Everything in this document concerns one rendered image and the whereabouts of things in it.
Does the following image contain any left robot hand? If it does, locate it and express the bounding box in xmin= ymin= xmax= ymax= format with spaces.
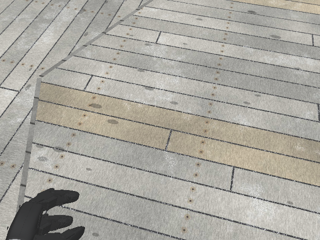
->
xmin=5 ymin=188 xmax=85 ymax=240

